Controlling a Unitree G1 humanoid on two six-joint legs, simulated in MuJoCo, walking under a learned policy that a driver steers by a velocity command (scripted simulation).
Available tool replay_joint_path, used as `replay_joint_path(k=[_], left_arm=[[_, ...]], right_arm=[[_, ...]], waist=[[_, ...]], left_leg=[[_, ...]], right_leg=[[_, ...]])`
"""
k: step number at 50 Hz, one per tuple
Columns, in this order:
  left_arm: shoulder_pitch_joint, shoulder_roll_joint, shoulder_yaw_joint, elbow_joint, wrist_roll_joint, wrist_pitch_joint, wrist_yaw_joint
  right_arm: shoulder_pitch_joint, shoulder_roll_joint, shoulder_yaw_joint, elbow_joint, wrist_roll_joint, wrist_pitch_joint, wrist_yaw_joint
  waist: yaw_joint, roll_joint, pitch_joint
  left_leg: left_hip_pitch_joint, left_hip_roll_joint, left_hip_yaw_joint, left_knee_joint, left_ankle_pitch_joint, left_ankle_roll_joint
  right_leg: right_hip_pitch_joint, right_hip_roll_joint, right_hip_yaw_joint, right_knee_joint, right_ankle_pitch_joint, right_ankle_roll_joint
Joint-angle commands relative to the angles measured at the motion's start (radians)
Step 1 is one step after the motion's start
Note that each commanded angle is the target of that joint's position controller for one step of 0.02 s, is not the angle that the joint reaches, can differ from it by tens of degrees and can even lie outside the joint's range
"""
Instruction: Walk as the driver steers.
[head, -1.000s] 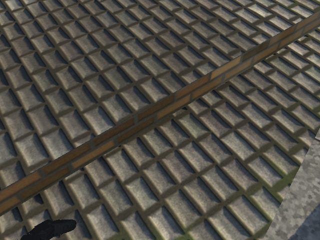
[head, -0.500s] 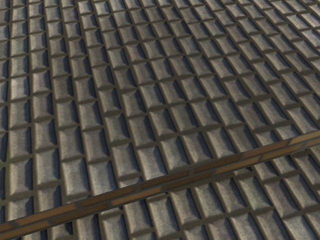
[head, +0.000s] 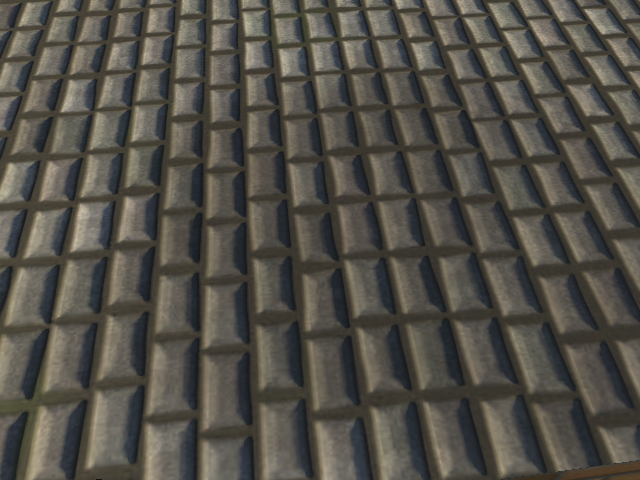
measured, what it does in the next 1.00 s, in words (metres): climbs, turning left: right foot, then left foot 0.16 m higher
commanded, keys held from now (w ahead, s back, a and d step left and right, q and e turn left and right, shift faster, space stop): w+q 0.60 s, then w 0.18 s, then w+e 0.22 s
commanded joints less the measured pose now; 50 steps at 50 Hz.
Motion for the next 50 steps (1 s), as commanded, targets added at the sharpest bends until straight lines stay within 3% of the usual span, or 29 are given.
replay_joint_path(k=[1,2,3,4,6,8,11,16,19,22,25,27,28,29,30,31,32,33,34,35,36,37,38,40,41,43,45,47,50], left_arm=[[0.307,0.218,0.065,-0.002,0.029,-0.036,0.037],[0.327,0.329,0.090,0.005,0.034,-0.014,0.041],[0.263,0.246,0.084,-0.001,0.023,0.004,0.035],[0.200,0.147,0.059,-0.025,0.010,0.007,0.028],[0.162,0.093,0.040,-0.020,0.002,0.001,0.030],[0.201,0.096,0.042,0.005,-0.001,-0.016,0.030],[0.272,0.106,0.053,0.022,0.002,-0.037,0.018],[0.360,0.082,0.053,0.067,0.009,-0.033,0.017],[0.454,0.080,0.058,0.117,0.023,-0.039,0.019],[0.505,0.058,0.047,0.180,0.024,-0.051,0.018],[0.528,0.071,0.038,0.230,0.025,-0.056,0.022],[0.518,0.055,0.028,0.260,0.015,-0.026,0.035],[0.454,0.055,0.022,0.238,-0.022,-0.011,0.042],[0.441,0.053,0.019,0.195,-0.046,-0.004,0.043],[0.417,0.193,0.045,0.168,-0.045,-0.008,0.039],[0.385,0.297,0.082,0.140,-0.068,-0.012,0.018],[0.371,0.345,0.107,0.117,-0.096,-0.026,-0.006],[0.379,0.191,0.078,0.028,-0.076,-0.043,-0.045],[0.377,0.155,0.082,0.002,-0.041,-0.057,-0.073],[0.346,0.064,0.074,-0.031,-0.039,-0.052,-0.063],[0.320,0.025,0.067,-0.034,-0.047,-0.037,-0.042],[0.296,-0.029,0.049,-0.038,-0.035,-0.020,-0.015],[0.204,0.014,0.049,-0.058,-0.068,-0.055,0.006],[0.211,-0.055,0.012,-0.084,-0.074,-0.051,0.011],[0.187,-0.099,-0.008,-0.095,-0.062,-0.050,0.003],[0.192,-0.035,-0.002,-0.082,-0.076,-0.026,-0.002],[0.091,-0.014,0.004,-0.106,-0.051,-0.017,-0.003],[0.013,-0.029,0.004,-0.114,-0.046,-0.010,0.002],[-0.099,-0.044,0.006,-0.147,-0.067,-0.012,-0.019]], right_arm=[[-0.102,-0.076,-0.006,-0.107,0.020,-0.029,-0.002],[0.029,0.011,0.014,-0.143,0.035,-0.026,-0.003],[0.059,-0.076,0.007,-0.095,-0.002,0.001,-0.015],[0.005,-0.105,-0.002,-0.082,-0.015,0.008,-0.005],[-0.069,-0.078,-0.001,-0.098,-0.022,0.016,0.016],[-0.079,-0.052,0.006,-0.103,-0.028,0.029,0.033],[-0.147,-0.022,0.012,-0.144,-0.027,0.046,0.034],[-0.306,0.010,0.011,-0.229,-0.027,0.066,0.026],[-0.407,0.061,0.022,-0.302,-0.020,0.081,-0.020],[-0.584,0.105,0.050,-0.407,-0.025,0.071,-0.038],[-0.691,0.155,0.082,-0.492,-0.018,0.057,-0.040],[-0.736,0.188,0.113,-0.564,-0.017,0.054,-0.018],[-0.631,0.202,0.133,-0.550,-0.003,0.064,0.012],[-0.556,0.155,0.113,-0.492,-0.005,0.073,0.024],[-0.384,0.106,0.086,-0.451,-0.012,0.081,0.029],[-0.137,0.050,0.055,-0.382,0.001,0.078,0.029],[-0.009,-0.006,0.026,-0.350,0.009,0.073,0.027],[-0.072,-0.129,-0.011,-0.321,0.029,0.059,0.017],[-0.057,-0.199,-0.049,-0.311,0.030,0.075,-0.003],[-0.120,-0.195,-0.054,-0.276,0.002,0.062,0.003],[-0.126,-0.129,-0.040,-0.225,-0.001,0.048,0.003],[-0.136,-0.061,-0.021,-0.164,-0.012,0.025,-0.004],[-0.118,0.033,0.028,-0.164,0.007,-0.026,0.029],[-0.159,0.092,0.044,-0.098,0.010,-0.063,0.055],[-0.142,0.127,0.051,-0.068,0.013,-0.067,0.044],[-0.174,0.136,0.061,-0.064,0.017,-0.073,0.039],[-0.154,0.094,0.052,-0.044,0.028,-0.081,0.025],[-0.092,0.051,0.048,-0.015,0.023,-0.074,0.000],[0.027,-0.003,0.045,0.004,0.022,-0.074,-0.038]], waist=[[0.211,-0.056,-0.228],[0.130,-0.321,-0.287],[0.093,-0.154,-0.221],[0.097,-0.043,-0.113],[0.089,-0.076,-0.020],[0.085,-0.095,-0.024],[0.095,-0.067,-0.071],[0.113,-0.070,0.016],[0.129,-0.068,0.076],[0.136,-0.007,0.153],[0.136,-0.029,0.160],[0.109,-0.043,0.126],[0.053,-0.029,0.056],[0.062,0.017,-0.043],[-0.032,-0.107,-0.181],[-0.125,-0.176,-0.355],[-0.188,-0.204,-0.450],[-0.095,0.109,-0.482],[-0.069,0.198,-0.613],[0.000,0.113,-0.534],[0.027,0.002,-0.390],[0.072,-0.030,-0.203],[0.065,-0.040,-0.219],[0.145,0.010,-0.141],[0.144,0.009,-0.098],[0.180,-0.006,-0.051],[0.146,0.029,-0.024],[0.101,0.043,-0.066],[0.027,0.092,-0.082]], left_leg=[[-0.239,0.095,-0.049,0.419,0.440,0.020],[-0.514,-0.052,0.069,0.626,-0.189,-0.002],[-0.578,0.069,0.068,0.755,-0.171,0.005],[-0.576,0.105,0.064,0.771,-0.077,0.002],[-0.565,0.157,0.095,0.741,0.032,-0.024],[-0.560,0.164,0.118,0.778,0.094,-0.043],[-0.682,0.153,0.148,0.970,0.085,-0.058],[-0.973,0.164,0.125,1.194,0.105,-0.055],[-1.289,0.147,0.089,1.554,-0.092,-0.019],[-1.441,0.145,0.132,1.521,-0.203,0.032],[-1.563,0.174,0.187,1.495,-0.303,0.072],[-1.400,0.213,0.277,1.290,-0.270,0.085],[-1.002,0.223,0.354,1.010,-0.112,0.120],[-0.652,0.123,0.464,0.920,-0.028,0.118],[-0.457,0.045,0.473,0.935,-0.069,0.117],[-0.242,-0.008,0.422,0.838,-0.038,0.137],[-0.060,-0.021,0.239,0.611,-0.020,0.170],[0.184,0.245,-0.356,0.317,-0.063,0.244],[0.183,0.369,-0.781,0.033,0.008,0.224],[0.116,0.356,-0.716,0.010,-0.032,0.160],[-0.025,0.360,-0.639,0.020,-0.022,0.151],[-0.195,0.324,-0.495,0.073,0.070,0.130],[-0.237,0.307,-0.479,0.030,0.094,0.110],[-0.328,0.302,-0.309,0.027,0.230,0.110],[-0.351,0.294,-0.227,0.023,0.331,0.087],[-0.399,0.233,-0.021,-0.051,0.462,0.019],[-0.417,0.169,0.137,-0.116,0.658,-0.026],[-0.303,0.153,0.211,-0.166,0.785,-0.077],[-0.094,0.189,0.213,-0.205,0.875,-0.143]], right_leg=[[0.518,-0.200,0.195,-0.152,-0.122,-0.080],[0.678,-0.432,0.616,-0.279,-0.155,-0.186],[0.583,-0.426,0.651,-0.262,-0.383,-0.209],[0.469,-0.360,0.515,-0.287,-0.462,-0.183],[0.360,-0.260,0.257,-0.329,-0.225,-0.143],[0.348,-0.223,0.124,-0.330,-0.029,-0.144],[0.430,-0.275,0.070,-0.269,0.246,-0.199],[0.444,-0.292,0.005,-0.312,-0.020,-0.197],[0.556,-0.378,0.036,-0.350,-0.136,-0.227],[0.590,-0.342,-0.066,-0.402,-0.162,-0.165],[0.671,-0.343,-0.144,-0.447,-0.024,-0.131],[0.598,-0.281,-0.243,-0.530,0.136,-0.119],[0.418,-0.239,-0.335,-0.598,0.391,-0.146],[0.313,-0.216,-0.349,-0.521,0.859,-0.184],[0.370,-0.270,-0.333,-0.291,1.450,-0.193],[0.434,-0.290,-0.298,-0.021,1.693,-0.185],[0.407,-0.267,-0.269,0.270,1.566,-0.137],[-0.012,-0.063,-0.207,0.779,0.280,-0.031],[-0.091,0.072,-0.001,1.148,-0.112,-0.020],[-0.173,0.031,0.118,1.270,-0.050,-0.039],[-0.192,0.011,0.079,1.310,-0.010,-0.041],[-0.231,-0.021,0.069,1.271,-0.011,-0.053],[-0.258,-0.012,0.121,1.404,-0.139,-0.101],[-0.326,-0.022,0.183,1.406,-0.111,-0.145],[-0.371,-0.004,0.217,1.381,-0.084,-0.159],[-0.358,-0.016,0.192,1.076,0.017,-0.180],[-0.316,0.029,0.083,0.833,0.109,-0.157],[-0.304,0.059,-0.004,0.656,0.211,-0.144],[-0.297,0.064,-0.064,0.334,0.297,-0.137]])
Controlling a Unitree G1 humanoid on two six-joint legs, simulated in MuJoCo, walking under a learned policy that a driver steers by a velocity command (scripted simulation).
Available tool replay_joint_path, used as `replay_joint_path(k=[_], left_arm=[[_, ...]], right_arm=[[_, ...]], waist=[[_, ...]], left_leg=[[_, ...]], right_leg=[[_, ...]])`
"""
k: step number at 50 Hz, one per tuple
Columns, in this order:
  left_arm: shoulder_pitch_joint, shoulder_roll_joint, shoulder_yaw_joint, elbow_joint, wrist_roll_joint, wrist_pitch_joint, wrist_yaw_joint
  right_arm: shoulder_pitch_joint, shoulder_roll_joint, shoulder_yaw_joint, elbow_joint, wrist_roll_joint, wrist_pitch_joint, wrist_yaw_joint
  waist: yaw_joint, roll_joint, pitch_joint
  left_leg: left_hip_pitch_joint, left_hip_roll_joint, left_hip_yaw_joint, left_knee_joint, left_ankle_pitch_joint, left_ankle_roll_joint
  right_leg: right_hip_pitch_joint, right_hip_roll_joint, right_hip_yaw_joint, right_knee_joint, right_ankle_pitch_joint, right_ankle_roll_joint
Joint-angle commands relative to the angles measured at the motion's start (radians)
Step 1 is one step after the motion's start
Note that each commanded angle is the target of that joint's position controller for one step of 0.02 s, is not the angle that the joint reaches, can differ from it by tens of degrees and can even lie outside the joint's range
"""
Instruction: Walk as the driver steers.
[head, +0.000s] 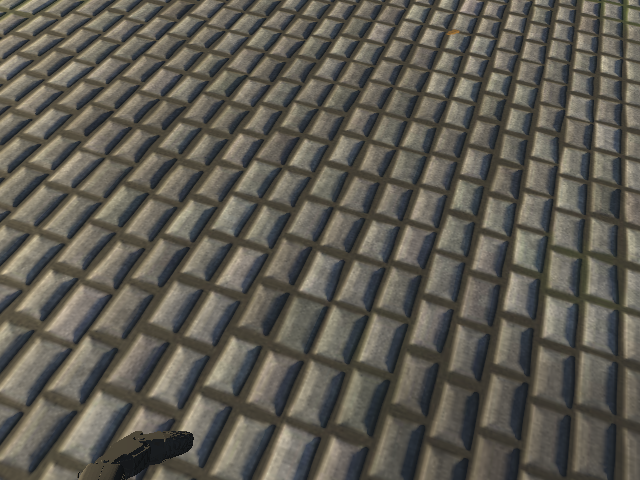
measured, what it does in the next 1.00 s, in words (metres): walks ahead, turning right: right foot, then left foot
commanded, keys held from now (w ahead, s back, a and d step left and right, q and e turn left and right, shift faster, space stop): w+e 1.00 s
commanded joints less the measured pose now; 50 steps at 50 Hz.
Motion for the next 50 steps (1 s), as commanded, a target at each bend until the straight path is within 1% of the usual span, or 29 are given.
replay_joint_path(k=[1,3,7,9,10,11,12,13,14,15,16,17,19,21,22,24,26,27,29,30,31,32,33,34,35,36,38,44,50], left_arm=[[-0.098,0.034,0.019,-0.061,-0.017,-0.001,-0.013],[-0.110,0.061,0.036,-0.063,-0.021,0.003,-0.028],[-0.086,0.106,0.060,-0.057,-0.017,0.019,-0.060],[0.073,0.152,0.079,-0.012,-0.018,0.033,-0.066],[0.244,0.197,0.096,0.037,-0.015,0.037,-0.055],[0.420,0.214,0.102,0.103,-0.004,0.030,-0.039],[0.391,0.206,0.090,0.109,0.032,0.019,-0.021],[0.306,0.209,0.094,0.060,0.035,0.012,0.002],[0.251,0.165,0.093,0.024,0.012,0.012,0.017],[0.185,0.142,0.078,0.016,0.006,0.011,0.019],[0.145,0.142,0.074,-0.005,0.014,0.004,0.015],[0.130,0.151,0.074,-0.017,0.017,-0.001,0.011],[0.142,0.159,0.076,-0.017,0.013,-0.005,0.011],[0.164,0.200,0.089,-0.018,0.009,-0.002,0.020],[0.196,0.218,0.096,-0.009,0.005,0.005,0.025],[0.295,0.238,0.105,0.018,-0.003,0.018,0.024],[0.327,0.222,0.102,0.020,-0.012,0.031,0.022],[0.330,0.216,0.101,0.017,-0.016,0.035,0.021],[0.326,0.187,0.093,0.008,-0.007,0.038,0.019],[0.314,0.143,0.081,-0.005,0.001,0.031,0.016],[0.317,0.056,0.055,-0.032,0.020,0.022,0.012],[0.402,0.071,0.047,-0.078,-0.010,0.007,0.010],[0.398,0.154,0.066,-0.052,-0.021,0.012,0.019],[0.309,0.188,0.076,-0.065,-0.011,0.021,0.019],[0.249,0.185,0.079,-0.077,0.004,0.027,0.020],[0.216,0.178,0.083,-0.092,0.009,0.030,0.017],[0.226,0.145,0.080,-0.094,-0.001,0.043,0.011],[0.128,0.112,0.062,-0.105,0.008,0.057,-0.005],[-0.034,0.118,0.062,-0.153,-0.003,0.053,-0.034]], right_arm=[[0.039,-0.157,-0.024,-0.033,-0.005,-0.014,-0.039],[0.037,-0.202,-0.030,-0.035,-0.007,-0.015,-0.053],[0.052,-0.238,-0.053,-0.047,0.004,0.004,-0.081],[-0.006,-0.260,-0.071,-0.088,-0.001,0.017,-0.104],[-0.074,-0.283,-0.084,-0.120,-0.004,0.017,-0.108],[-0.181,-0.289,-0.086,-0.162,-0.010,0.008,-0.098],[-0.137,-0.120,-0.044,-0.215,-0.042,-0.014,-0.064],[-0.013,-0.143,-0.032,-0.238,0.006,-0.045,-0.023],[-0.108,-0.210,-0.040,-0.270,0.030,-0.068,0.000],[-0.142,-0.206,-0.039,-0.284,0.013,-0.074,0.013],[-0.127,-0.207,-0.039,-0.282,-0.007,-0.070,0.013],[-0.121,-0.217,-0.043,-0.286,-0.017,-0.060,0.009],[-0.133,-0.207,-0.038,-0.304,-0.022,-0.045,-0.008],[-0.220,-0.174,-0.018,-0.344,-0.039,-0.041,-0.021],[-0.271,-0.148,-0.007,-0.353,-0.039,-0.039,-0.021],[-0.334,-0.137,-0.003,-0.365,-0.014,-0.034,-0.019],[-0.332,-0.178,-0.020,-0.367,0.011,-0.033,-0.015],[-0.329,-0.199,-0.031,-0.366,0.015,-0.037,-0.012],[-0.265,-0.229,-0.059,-0.350,0.014,-0.045,-0.008],[-0.176,-0.259,-0.075,-0.342,0.004,-0.051,-0.012],[-0.009,-0.324,-0.092,-0.330,-0.013,-0.051,-0.021],[0.064,-0.388,-0.110,-0.289,-0.027,-0.035,-0.013],[0.035,-0.305,-0.097,-0.307,-0.018,-0.027,-0.016],[0.005,-0.250,-0.082,-0.311,-0.012,-0.017,-0.024],[-0.036,-0.228,-0.073,-0.309,-0.015,-0.010,-0.025],[-0.075,-0.211,-0.067,-0.299,-0.022,-0.005,-0.023],[-0.114,-0.187,-0.061,-0.272,-0.022,-0.009,-0.019],[-0.107,-0.250,-0.087,-0.202,-0.019,-0.009,-0.020],[-0.072,-0.314,-0.107,-0.155,0.011,0.010,-0.018]], waist=[[-0.016,0.101,0.004],[-0.006,0.130,0.004],[0.021,0.146,0.019],[0.100,0.156,-0.004],[0.186,0.135,-0.058],[0.289,-0.025,-0.105],[0.166,-0.214,-0.184],[0.096,-0.120,-0.282],[0.112,-0.033,-0.128],[0.049,0.101,0.012],[0.010,0.153,0.050],[-0.011,0.174,0.086],[-0.020,0.139,0.103],[0.014,0.080,0.097],[0.045,0.055,0.080],[0.108,-0.007,0.034],[0.114,-0.058,0.009],[0.108,-0.070,-0.002],[0.057,-0.088,-0.029],[0.008,-0.087,-0.078],[-0.049,0.063,-0.217],[-0.001,0.414,-0.278],[-0.030,0.294,-0.200],[-0.049,0.196,-0.097],[-0.036,0.115,-0.034],[-0.010,0.115,0.018],[0.031,0.169,0.067],[0.020,0.118,0.067],[-0.031,0.113,0.116]], left_leg=[[0.037,0.182,-0.036,-0.147,0.810,-0.225],[0.149,0.210,0.001,-0.123,0.992,-0.242],[0.330,0.278,0.034,0.027,1.318,-0.223],[0.289,0.299,0.020,0.223,1.430,-0.224],[0.222,0.267,0.033,0.452,1.374,-0.239],[-0.046,0.152,0.049,0.868,0.697,-0.231],[-0.527,0.025,-0.104,1.207,-0.293,-0.230],[-0.688,0.078,-0.309,1.299,-0.263,-0.199],[-0.777,0.103,-0.294,1.226,-0.170,-0.157],[-0.773,0.116,-0.225,1.135,-0.084,-0.127],[-0.731,0.143,-0.218,1.066,-0.053,-0.129],[-0.671,0.166,-0.215,1.013,-0.032,-0.143],[-0.610,0.213,-0.180,0.869,-0.012,-0.169],[-0.481,0.210,-0.115,0.614,0.093,-0.196],[-0.382,0.188,-0.092,0.488,0.171,-0.203],[-0.290,0.133,-0.084,0.340,0.276,-0.225],[-0.282,0.113,-0.122,0.227,0.270,-0.224],[-0.274,0.108,-0.136,0.177,0.251,-0.211],[-0.160,0.103,-0.131,0.110,0.199,-0.159],[-0.013,0.176,-0.177,0.117,0.174,-0.109],[0.244,0.402,-0.396,0.122,0.138,-0.021],[0.429,0.583,-0.913,-0.004,-0.144,0.143],[0.389,0.563,-0.938,-0.040,-0.329,0.136],[0.301,0.517,-0.753,-0.036,-0.307,0.091],[0.176,0.461,-0.597,-0.042,-0.163,0.062],[0.083,0.417,-0.503,-0.061,-0.070,0.052],[-0.046,0.372,-0.359,-0.120,0.022,0.041],[-0.024,0.380,-0.127,-0.164,0.252,0.057],[0.075,0.399,-0.009,-0.157,0.271,0.007]], right_leg=[[0.162,0.048,-0.117,-0.288,0.095,-0.003],[0.211,0.076,-0.149,-0.420,0.077,-0.010],[0.268,0.111,-0.207,-0.520,-0.039,-0.010],[0.413,0.108,-0.198,-0.562,-0.116,-0.032],[0.574,0.083,-0.152,-0.640,-0.048,-0.074],[0.875,-0.009,-0.014,-0.709,0.147,-0.140],[1.230,-0.173,0.316,-0.535,0.160,-0.262],[1.249,-0.312,0.632,-0.674,-0.395,-0.401],[1.112,-0.277,0.629,-0.801,-0.633,-0.367],[0.940,-0.227,0.556,-0.881,-0.601,-0.307],[0.828,-0.201,0.522,-0.898,-0.529,-0.293],[0.713,-0.163,0.477,-0.905,-0.450,-0.283],[0.579,-0.107,0.372,-0.889,-0.301,-0.255],[0.444,-0.029,0.230,-0.851,-0.137,-0.206],[0.394,0.008,0.185,-0.830,-0.143,-0.177],[0.428,0.009,0.205,-0.788,-0.214,-0.152],[0.543,-0.021,0.284,-0.723,-0.299,-0.127],[0.599,-0.036,0.321,-0.680,-0.335,-0.111],[0.630,-0.037,0.348,-0.569,-0.348,-0.062],[0.578,-0.005,0.303,-0.430,-0.344,-0.019],[0.431,0.063,0.177,-0.105,-0.558,0.036],[0.098,0.104,0.059,0.170,-0.712,0.081],[-0.012,0.029,0.082,0.331,-0.622,0.107],[-0.045,-0.003,0.055,0.386,-0.523,0.116],[-0.003,-0.033,0.034,0.366,-0.447,0.118],[0.025,-0.056,0.037,0.320,-0.403,0.116],[0.109,-0.087,0.024,0.265,-0.387,0.119],[0.142,-0.116,-0.002,-0.035,-0.208,0.136],[0.226,-0.087,-0.084,-0.329,-0.154,0.081]])
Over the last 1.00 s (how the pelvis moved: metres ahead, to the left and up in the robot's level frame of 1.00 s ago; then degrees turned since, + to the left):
0.52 0.24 0.17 23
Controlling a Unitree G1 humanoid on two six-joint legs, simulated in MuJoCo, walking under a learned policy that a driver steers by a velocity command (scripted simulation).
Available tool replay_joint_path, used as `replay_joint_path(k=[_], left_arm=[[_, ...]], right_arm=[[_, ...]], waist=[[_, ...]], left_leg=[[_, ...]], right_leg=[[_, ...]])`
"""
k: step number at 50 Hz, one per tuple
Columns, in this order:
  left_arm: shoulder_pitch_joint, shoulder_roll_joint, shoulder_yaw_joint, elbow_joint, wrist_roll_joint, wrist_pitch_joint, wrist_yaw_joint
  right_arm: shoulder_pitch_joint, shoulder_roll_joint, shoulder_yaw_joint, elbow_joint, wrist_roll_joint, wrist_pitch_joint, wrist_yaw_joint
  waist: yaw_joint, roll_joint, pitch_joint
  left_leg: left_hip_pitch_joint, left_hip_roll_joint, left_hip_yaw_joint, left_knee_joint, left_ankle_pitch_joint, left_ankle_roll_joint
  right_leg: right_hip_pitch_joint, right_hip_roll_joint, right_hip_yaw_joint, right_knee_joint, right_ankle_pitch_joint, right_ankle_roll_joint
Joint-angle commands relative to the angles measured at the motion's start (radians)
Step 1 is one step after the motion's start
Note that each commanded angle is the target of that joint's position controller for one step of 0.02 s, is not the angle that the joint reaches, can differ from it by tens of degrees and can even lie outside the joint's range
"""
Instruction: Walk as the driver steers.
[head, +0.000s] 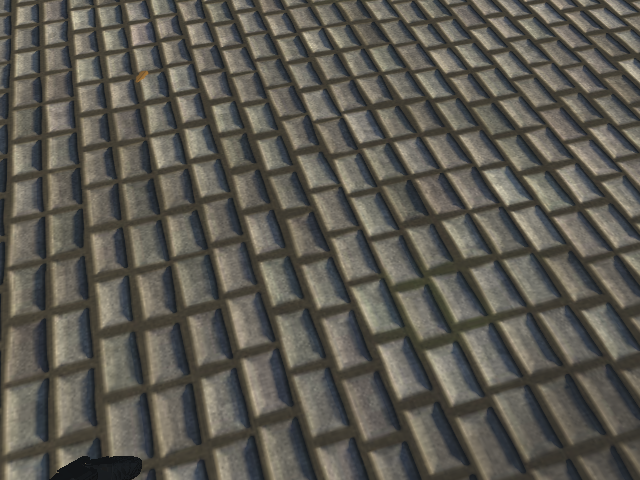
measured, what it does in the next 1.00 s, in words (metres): walks ahead, turning right: right foot, then left foot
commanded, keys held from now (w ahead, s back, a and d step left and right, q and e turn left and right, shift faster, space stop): w+e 0.62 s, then w+q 0.38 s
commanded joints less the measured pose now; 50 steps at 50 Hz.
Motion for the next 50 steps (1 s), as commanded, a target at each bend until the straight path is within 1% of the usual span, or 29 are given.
replay_joint_path(k=[1,3,4,5,6,7,8,9,10,11,12,14,17,20,25,27,28,29,30,31,32,33,35,37,40,42,46,48,50], left_arm=[[-0.111,0.043,0.010,-0.104,-0.004,-0.014,-0.015],[-0.070,0.073,0.028,-0.107,0.006,-0.010,-0.016],[0.028,0.102,0.048,-0.084,0.010,-0.008,-0.014],[0.203,0.159,0.082,-0.034,0.006,-0.004,-0.003],[0.342,0.254,0.109,-0.015,-0.004,0.003,0.020],[0.294,0.330,0.106,-0.048,-0.008,-0.013,0.015],[0.318,0.241,0.084,-0.048,0.001,-0.026,0.009],[0.289,0.191,0.069,-0.033,0.006,-0.035,0.012],[0.224,0.163,0.057,-0.041,0.005,-0.040,0.013],[0.159,0.137,0.048,-0.050,0.010,-0.041,0.015],[0.121,0.128,0.042,-0.060,0.022,-0.042,0.018],[0.105,0.129,0.043,-0.047,0.021,-0.050,0.026],[0.144,0.150,0.050,-0.014,0.011,-0.051,0.045],[0.194,0.163,0.057,0.015,-0.001,-0.046,0.054],[0.254,0.156,0.060,0.049,-0.009,-0.037,0.057],[0.239,0.142,0.059,0.045,-0.004,-0.029,0.057],[0.238,0.107,0.047,0.038,-0.001,-0.029,0.055],[0.242,0.043,0.024,0.019,0.012,-0.033,0.051],[0.375,0.006,0.010,-0.007,-0.020,-0.041,0.053],[0.367,0.109,0.027,0.018,-0.027,-0.041,0.058],[0.264,0.148,0.038,0.017,-0.016,-0.037,0.057],[0.202,0.132,0.035,0.006,-0.001,-0.035,0.059],[0.152,0.093,0.030,-0.018,0.012,-0.045,0.050],[0.167,0.061,0.020,-0.010,0.014,-0.049,0.042],[0.078,0.025,-0.001,-0.028,0.029,-0.064,0.037],[0.015,0.013,-0.010,-0.032,0.022,-0.074,0.029],[-0.075,0.054,0.000,-0.050,0.004,-0.086,0.018],[-0.051,0.075,0.013,-0.046,0.003,-0.094,0.018],[0.094,0.122,0.041,-0.011,0.013,-0.095,0.032]], right_arm=[[-0.053,-0.196,-0.050,-0.054,0.019,-0.005,0.001],[-0.060,-0.223,-0.058,-0.047,0.028,0.005,0.000],[-0.066,-0.231,-0.060,-0.043,0.034,0.011,-0.002],[-0.048,-0.199,-0.048,-0.043,0.029,0.013,-0.005],[-0.026,-0.116,-0.017,-0.075,-0.019,0.007,-0.002],[-0.008,-0.054,0.012,-0.146,-0.020,-0.028,0.005],[-0.113,-0.148,-0.010,-0.152,0.020,-0.059,0.018],[-0.162,-0.147,-0.006,-0.166,0.037,-0.072,0.023],[-0.164,-0.134,-0.002,-0.155,0.016,-0.075,0.016],[-0.165,-0.141,-0.010,-0.148,-0.009,-0.068,0.008],[-0.148,-0.138,-0.012,-0.145,-0.016,-0.055,0.009],[-0.134,-0.120,-0.009,-0.139,-0.019,-0.036,0.010],[-0.237,-0.073,0.009,-0.160,-0.026,-0.029,0.011],[-0.357,-0.046,0.023,-0.185,-0.014,-0.035,0.024],[-0.397,-0.101,0.000,-0.209,0.006,-0.048,0.040],[-0.317,-0.114,-0.016,-0.193,0.007,-0.055,0.038],[-0.231,-0.135,-0.029,-0.178,-0.002,-0.059,0.032],[-0.085,-0.190,-0.045,-0.168,-0.019,-0.062,0.024],[0.007,-0.268,-0.065,-0.129,-0.031,-0.049,0.027],[-0.006,-0.178,-0.048,-0.143,-0.005,-0.045,0.032],[-0.030,-0.118,-0.031,-0.142,-0.001,-0.040,0.029],[-0.066,-0.101,-0.021,-0.139,-0.012,-0.033,0.031],[-0.106,-0.071,-0.005,-0.124,-0.021,-0.027,0.031],[-0.116,-0.065,-0.002,-0.110,-0.008,-0.029,0.032],[-0.108,-0.120,-0.016,-0.094,0.012,-0.021,0.027],[-0.087,-0.148,-0.025,-0.080,0.020,-0.012,0.023],[-0.016,-0.163,-0.028,-0.052,0.034,0.003,0.021],[-0.014,-0.163,-0.029,-0.049,0.036,0.011,0.017],[-0.017,-0.113,-0.013,-0.055,0.025,0.012,0.015]], waist=[[0.020,0.119,0.061],[0.060,0.136,0.024],[0.123,0.130,-0.036],[0.202,0.102,-0.127],[0.231,-0.083,-0.219],[0.152,-0.278,-0.351],[0.225,-0.129,-0.340],[0.210,-0.107,-0.219],[0.161,0.001,-0.142],[0.121,0.010,-0.103],[0.087,-0.004,-0.077],[0.063,-0.016,-0.063],[0.090,-0.002,-0.028],[0.138,-0.026,-0.011],[0.144,-0.062,-0.008],[0.098,-0.085,-0.025],[0.055,-0.076,-0.076],[-0.002,0.038,-0.205],[0.052,0.386,-0.321],[0.029,0.295,-0.265],[0.001,0.195,-0.150],[0.016,0.125,-0.082],[0.065,0.128,-0.002],[0.095,0.160,-0.003],[0.082,0.134,-0.004],[0.061,0.133,-0.008],[0.037,0.143,-0.007],[0.071,0.143,-0.016],[0.149,0.127,-0.082]], left_leg=[[0.006,0.265,-0.095,-0.099,0.353,0.159],[0.045,0.261,-0.043,0.028,0.676,0.137],[0.035,0.235,0.002,0.180,0.842,0.116],[-0.071,0.190,0.038,0.405,0.861,0.086],[-0.380,0.133,0.042,0.754,0.316,0.036],[-0.736,-0.068,-0.132,1.057,-0.273,-0.008],[-0.851,-0.012,-0.266,1.121,-0.202,0.009],[-0.886,0.027,-0.246,1.082,-0.120,0.030],[-0.821,0.069,-0.248,0.992,-0.042,0.032],[-0.739,0.093,-0.250,0.902,-0.002,0.026],[-0.679,0.103,-0.252,0.870,0.027,0.021],[-0.627,0.095,-0.235,0.790,0.040,-0.006],[-0.608,0.062,-0.218,0.575,0.203,-0.029],[-0.518,0.008,-0.213,0.344,0.374,-0.029],[-0.432,-0.021,-0.256,0.199,0.321,0.001],[-0.320,-0.032,-0.235,0.155,0.247,0.035],[-0.176,-0.006,-0.242,0.139,0.234,0.066],[0.070,0.164,-0.403,0.147,0.192,0.129],[0.359,0.384,-0.881,0.038,-0.054,0.300],[0.333,0.399,-0.983,-0.014,-0.280,0.297],[0.223,0.343,-0.834,-0.028,-0.259,0.257],[0.104,0.292,-0.710,-0.036,-0.134,0.237],[-0.063,0.218,-0.571,-0.080,0.043,0.242],[-0.115,0.184,-0.508,-0.106,0.158,0.261],[-0.160,0.162,-0.424,-0.121,0.298,0.270],[-0.198,0.141,-0.379,-0.117,0.305,0.257],[-0.183,0.166,-0.422,-0.079,0.238,0.235],[-0.191,0.166,-0.449,-0.029,0.182,0.203],[-0.271,0.089,-0.414,0.139,0.204,0.148]], right_leg=[[0.036,0.015,-0.044,-0.104,-0.035,-0.039],[0.152,0.075,-0.102,-0.152,-0.127,-0.080],[0.302,0.126,-0.139,-0.210,-0.106,-0.109],[0.567,0.174,-0.139,-0.253,-0.058,-0.147],[0.874,-0.040,0.182,-0.253,-0.003,-0.227],[1.084,-0.248,0.793,-0.464,-0.260,-0.433],[1.067,-0.239,0.769,-0.524,-0.333,-0.392],[0.961,-0.206,0.624,-0.508,-0.286,-0.348],[0.797,-0.161,0.510,-0.505,-0.180,-0.310],[0.666,-0.122,0.428,-0.514,-0.072,-0.287],[0.574,-0.098,0.392,-0.542,-0.017,-0.284],[0.480,-0.080,0.340,-0.560,0.092,-0.297],[0.414,-0.029,0.258,-0.562,0.113,-0.270],[0.382,0.004,0.238,-0.547,0.018,-0.233],[0.480,-0.040,0.375,-0.445,-0.100,-0.200],[0.493,-0.022,0.404,-0.365,-0.078,-0.173],[0.464,0.025,0.374,-0.259,-0.043,-0.142],[0.346,0.090,0.286,0.023,-0.159,-0.101],[0.001,0.208,0.152,0.354,-0.514,-0.034],[-0.127,0.128,0.172,0.502,-0.483,-0.015],[-0.147,0.103,0.163,0.532,-0.383,-0.011],[-0.114,0.080,0.135,0.515,-0.319,-0.009],[-0.048,0.038,0.119,0.419,-0.258,-0.016],[0.005,0.021,0.072,0.307,-0.258,-0.008],[0.068,0.024,0.027,0.066,-0.179,0.012],[0.159,0.049,0.013,-0.083,-0.072,0.025],[0.260,0.083,0.022,-0.237,0.015,0.027],[0.367,0.088,0.022,-0.317,0.024,0.005],[0.616,0.053,0.037,-0.355,-0.018,-0.038]])
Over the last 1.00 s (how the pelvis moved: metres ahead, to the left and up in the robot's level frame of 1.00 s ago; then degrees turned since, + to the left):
0.54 -0.01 0.00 -34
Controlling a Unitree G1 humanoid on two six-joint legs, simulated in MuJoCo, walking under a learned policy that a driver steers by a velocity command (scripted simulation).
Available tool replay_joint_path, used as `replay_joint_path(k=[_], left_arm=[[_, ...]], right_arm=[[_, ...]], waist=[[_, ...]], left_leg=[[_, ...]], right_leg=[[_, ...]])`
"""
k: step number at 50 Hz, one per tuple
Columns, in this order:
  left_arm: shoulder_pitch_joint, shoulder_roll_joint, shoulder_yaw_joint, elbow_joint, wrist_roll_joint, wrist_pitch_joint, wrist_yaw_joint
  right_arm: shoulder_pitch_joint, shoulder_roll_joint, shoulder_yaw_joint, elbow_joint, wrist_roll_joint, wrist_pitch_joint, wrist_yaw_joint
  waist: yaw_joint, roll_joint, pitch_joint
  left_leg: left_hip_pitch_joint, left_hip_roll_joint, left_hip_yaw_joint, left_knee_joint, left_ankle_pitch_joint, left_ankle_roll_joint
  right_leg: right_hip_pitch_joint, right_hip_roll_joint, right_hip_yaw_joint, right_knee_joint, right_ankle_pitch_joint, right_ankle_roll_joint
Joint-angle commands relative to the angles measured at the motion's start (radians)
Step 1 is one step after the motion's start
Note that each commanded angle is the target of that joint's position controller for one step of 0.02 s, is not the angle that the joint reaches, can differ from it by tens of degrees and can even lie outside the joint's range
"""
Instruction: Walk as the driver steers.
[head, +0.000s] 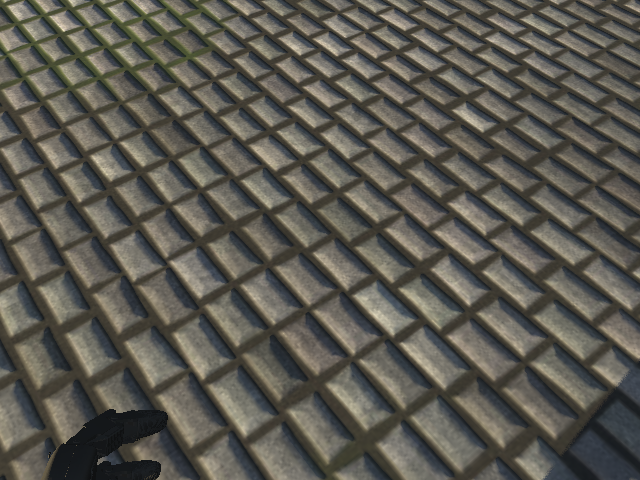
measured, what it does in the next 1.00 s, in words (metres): walks ahead, turning left: right foot, then left foot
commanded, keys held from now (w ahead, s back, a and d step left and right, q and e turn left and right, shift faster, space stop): w+q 0.90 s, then no key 0.10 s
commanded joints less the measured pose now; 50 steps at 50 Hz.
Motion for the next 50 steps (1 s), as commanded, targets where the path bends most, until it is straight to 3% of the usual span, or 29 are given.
replay_joint_path(k=[1,2,3,4,5,7,11,15,19,21,23,24,25,26,27,28,29,30,31,32,35,38,40,43,46,48,49,50], left_arm=[[0.331,0.221,0.089,-0.002,0.023,-0.013,0.027],[0.385,0.288,0.104,0.020,0.030,0.003,0.023],[0.376,0.210,0.088,0.028,0.019,0.003,0.019],[0.332,0.160,0.071,0.027,0.010,0.000,0.019],[0.272,0.127,0.059,0.025,0.014,-0.002,0.017],[0.202,0.089,0.049,0.037,0.024,-0.008,0.013],[0.194,0.113,0.065,0.078,0.023,-0.023,0.021],[0.211,0.157,0.078,0.115,0.018,-0.018,0.031],[0.260,0.198,0.091,0.153,-0.001,-0.005,0.034],[0.276,0.215,0.098,0.169,-0.010,0.007,0.033],[0.274,0.249,0.107,0.172,-0.017,0.020,0.037],[0.267,0.261,0.109,0.172,-0.021,0.029,0.040],[0.269,0.246,0.101,0.168,-0.020,0.032,0.044],[0.301,0.179,0.075,0.145,0.019,0.026,0.045],[0.347,0.083,0.038,0.081,0.028,-0.004,0.036],[0.243,0.185,0.058,0.074,-0.009,-0.037,0.022],[0.178,0.194,0.058,0.051,-0.034,-0.051,0.016],[0.171,0.177,0.052,0.057,-0.016,-0.055,0.024],[0.162,0.179,0.059,0.070,0.016,-0.048,0.034],[0.192,0.181,0.062,0.068,0.019,-0.036,0.032],[0.191,0.154,0.057,0.073,0.030,-0.009,0.033],[0.070,0.115,0.041,0.041,0.034,-0.006,0.031],[-0.005,0.097,0.032,0.026,0.028,-0.012,0.022],[-0.088,0.109,0.032,0.005,0.010,-0.022,0.008],[-0.090,0.145,0.045,-0.001,0.011,-0.034,-0.005],[-0.016,0.159,0.057,0.019,0.024,-0.043,-0.005],[0.054,0.172,0.064,0.033,0.039,-0.050,0.000],[0.166,0.223,0.073,0.037,0.060,-0.055,0.004]], right_arm=[[-0.107,-0.050,0.002,-0.107,-0.025,-0.019,-0.003],[-0.011,-0.013,0.016,-0.144,-0.005,-0.035,-0.007],[-0.036,-0.108,-0.009,-0.125,0.011,-0.035,-0.011],[-0.099,-0.140,-0.021,-0.135,0.010,-0.030,-0.010],[-0.122,-0.126,-0.022,-0.132,0.002,-0.023,-0.011],[-0.141,-0.096,-0.023,-0.143,-0.007,-0.006,-0.005],[-0.192,-0.052,-0.015,-0.174,-0.010,0.016,0.004],[-0.296,-0.030,-0.001,-0.208,-0.012,0.016,0.026],[-0.416,-0.038,0.003,-0.260,-0.009,0.016,0.049],[-0.446,-0.053,-0.002,-0.284,-0.010,0.019,0.057],[-0.406,-0.085,-0.020,-0.292,-0.015,0.024,0.060],[-0.306,-0.116,-0.039,-0.271,-0.015,0.027,0.057],[-0.134,-0.172,-0.072,-0.224,-0.011,0.032,0.045],[0.000,-0.265,-0.101,-0.198,-0.005,0.043,0.021],[-0.071,-0.339,-0.098,-0.234,-0.001,0.028,0.023],[-0.045,-0.249,-0.075,-0.245,-0.010,0.017,0.030],[-0.070,-0.200,-0.061,-0.232,-0.016,0.005,0.030],[-0.130,-0.176,-0.051,-0.235,-0.015,-0.002,0.029],[-0.193,-0.135,-0.039,-0.243,-0.020,-0.004,0.027],[-0.224,-0.137,-0.036,-0.259,-0.034,-0.006,0.022],[-0.225,-0.142,-0.039,-0.248,-0.028,-0.015,0.009],[-0.176,-0.164,-0.045,-0.219,-0.019,-0.012,-0.008],[-0.148,-0.166,-0.046,-0.205,-0.013,-0.006,-0.015],[-0.098,-0.174,-0.050,-0.179,-0.005,0.001,-0.019],[-0.078,-0.162,-0.048,-0.165,-0.006,0.012,-0.024],[-0.092,-0.149,-0.047,-0.166,-0.013,0.025,-0.030],[-0.105,-0.121,-0.038,-0.175,-0.014,0.025,-0.031],[-0.114,-0.076,-0.019,-0.204,-0.031,0.021,-0.031]], waist=[[0.247,-0.027,-0.207],[0.207,-0.311,-0.286],[0.225,-0.209,-0.209],[0.221,-0.151,-0.108],[0.192,-0.106,-0.063],[0.145,-0.103,0.008],[0.124,-0.057,0.028],[0.151,-0.039,0.045],[0.185,-0.028,0.083],[0.184,-0.031,0.088],[0.144,-0.064,0.036],[0.082,-0.066,-0.025],[-0.004,-0.042,-0.113],[-0.032,0.127,-0.204],[0.076,0.324,-0.332],[-0.003,0.168,-0.358],[0.005,0.138,-0.221],[0.056,0.039,-0.128],[0.092,0.017,-0.080],[0.130,0.076,-0.072],[0.148,0.056,-0.048],[0.109,0.058,-0.010],[0.078,0.082,-0.001],[0.047,0.098,0.013],[0.058,0.120,0.013],[0.095,0.152,-0.019],[0.133,0.143,-0.071],[0.179,0.063,-0.212]], left_leg=[[-0.339,0.065,-0.076,0.352,0.075,0.080],[-0.622,-0.009,0.017,0.633,-0.226,0.042],[-0.721,0.041,-0.034,0.780,-0.198,0.035],[-0.752,0.069,-0.037,0.816,-0.110,0.038],[-0.723,0.095,-0.027,0.810,-0.034,0.031],[-0.661,0.133,-0.033,0.760,0.049,0.020],[-0.648,0.141,-0.021,0.662,0.158,-0.006],[-0.598,0.134,0.020,0.434,0.344,0.002],[-0.572,0.122,0.070,0.283,0.360,0.041],[-0.557,0.103,0.103,0.242,0.289,0.071],[-0.437,0.038,0.166,0.226,0.181,0.112],[-0.298,-0.010,0.197,0.200,0.161,0.139],[-0.042,-0.055,0.197,0.151,0.212,0.177],[0.266,0.119,-0.082,0.144,0.259,0.245],[0.501,0.349,-0.705,-0.054,0.005,0.452],[0.494,0.355,-0.729,-0.138,-0.079,0.414],[0.388,0.322,-0.582,-0.134,-0.034,0.370],[0.223,0.277,-0.464,-0.132,0.082,0.334],[0.096,0.228,-0.363,-0.143,0.193,0.296],[0.011,0.220,-0.343,-0.160,0.281,0.309],[-0.107,0.182,-0.257,-0.193,0.403,0.319],[-0.142,0.136,-0.194,-0.191,0.410,0.283],[-0.160,0.108,-0.178,-0.181,0.334,0.251],[-0.144,0.124,-0.229,-0.157,0.253,0.237],[-0.043,0.149,-0.302,-0.059,0.283,0.217],[0.004,0.134,-0.308,0.054,0.456,0.178],[-0.006,0.081,-0.272,0.161,0.555,0.140],[-0.114,0.028,-0.217,0.388,0.417,0.092]], right_leg=[[0.600,-0.223,0.199,-0.042,-0.050,-0.102],[0.768,-0.420,0.574,-0.143,-0.263,-0.239],[0.707,-0.396,0.629,-0.192,-0.442,-0.250],[0.620,-0.358,0.497,-0.205,-0.411,-0.218],[0.533,-0.311,0.389,-0.227,-0.307,-0.195],[0.392,-0.262,0.239,-0.284,-0.140,-0.178],[0.341,-0.251,0.059,-0.330,0.093,-0.183],[0.344,-0.233,-0.083,-0.337,0.146,-0.160],[0.414,-0.259,-0.152,-0.326,0.141,-0.132],[0.473,-0.275,-0.180,-0.281,0.232,-0.116],[0.507,-0.271,-0.220,-0.146,0.566,-0.094],[0.496,-0.253,-0.247,0.006,0.709,-0.078],[0.392,-0.214,-0.275,0.227,0.701,-0.045],[0.106,-0.157,-0.278,0.567,0.213,0.005],[-0.271,0.061,-0.111,0.896,-0.502,0.057],[-0.368,0.012,0.059,0.948,-0.460,0.036],[-0.416,-0.027,0.041,0.910,-0.380,0.014],[-0.368,-0.072,0.039,0.814,-0.301,0.008],[-0.291,-0.103,0.037,0.721,-0.250,0.007],[-0.228,-0.113,0.046,0.695,-0.222,0.015],[-0.179,-0.101,0.021,0.580,-0.170,0.054],[-0.186,-0.069,0.012,0.361,0.021,0.079],[-0.133,-0.034,0.008,0.209,0.138,0.079],[-0.076,0.001,0.017,0.092,0.188,0.073],[-0.056,0.015,0.036,0.010,0.114,0.045],[0.039,0.031,0.005,-0.037,0.091,0.006],[0.169,0.013,-0.006,-0.080,0.190,-0.027],[0.424,-0.140,0.116,-0.011,0.458,-0.095]])
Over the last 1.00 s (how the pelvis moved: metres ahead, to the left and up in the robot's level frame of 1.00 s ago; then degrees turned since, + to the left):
0.52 -0.13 0.00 -19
